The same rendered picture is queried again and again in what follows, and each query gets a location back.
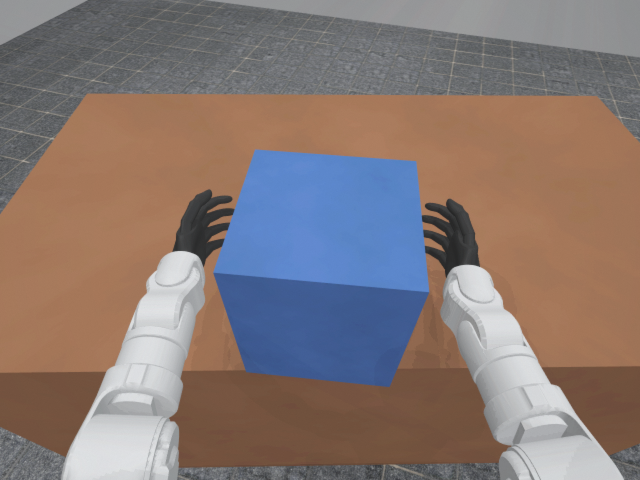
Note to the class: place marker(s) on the left robot upper arm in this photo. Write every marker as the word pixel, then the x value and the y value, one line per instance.
pixel 126 447

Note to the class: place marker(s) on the robot right forearm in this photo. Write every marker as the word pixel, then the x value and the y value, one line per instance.
pixel 521 404

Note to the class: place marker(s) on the robot left forearm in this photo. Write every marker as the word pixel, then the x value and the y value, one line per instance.
pixel 146 378

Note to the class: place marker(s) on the left robot hand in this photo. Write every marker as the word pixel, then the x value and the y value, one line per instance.
pixel 194 233

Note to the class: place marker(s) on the right robot hand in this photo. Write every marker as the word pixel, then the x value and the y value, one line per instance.
pixel 460 245

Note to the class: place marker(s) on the carton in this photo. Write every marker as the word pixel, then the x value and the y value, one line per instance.
pixel 323 270

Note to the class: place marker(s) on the right robot upper arm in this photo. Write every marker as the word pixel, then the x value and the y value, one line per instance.
pixel 567 458

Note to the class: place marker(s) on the pedestal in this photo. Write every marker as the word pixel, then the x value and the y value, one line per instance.
pixel 552 188

